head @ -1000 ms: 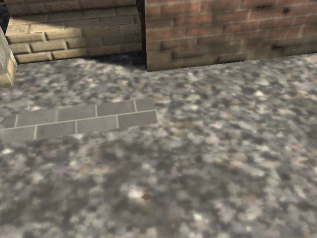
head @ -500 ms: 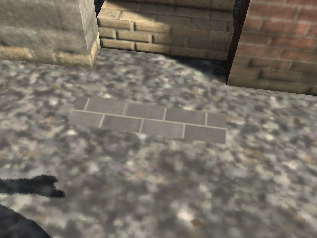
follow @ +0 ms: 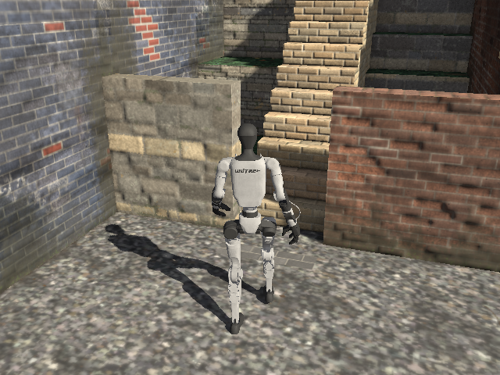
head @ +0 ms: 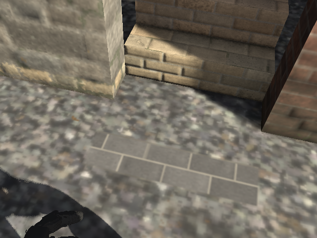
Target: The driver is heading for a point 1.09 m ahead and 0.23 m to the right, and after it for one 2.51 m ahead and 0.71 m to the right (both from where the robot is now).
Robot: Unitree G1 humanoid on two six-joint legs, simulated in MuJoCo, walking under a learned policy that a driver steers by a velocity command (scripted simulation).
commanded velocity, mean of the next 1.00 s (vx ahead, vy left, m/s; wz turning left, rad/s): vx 0.50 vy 0.00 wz -0.15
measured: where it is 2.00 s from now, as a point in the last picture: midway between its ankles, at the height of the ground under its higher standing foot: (179, 129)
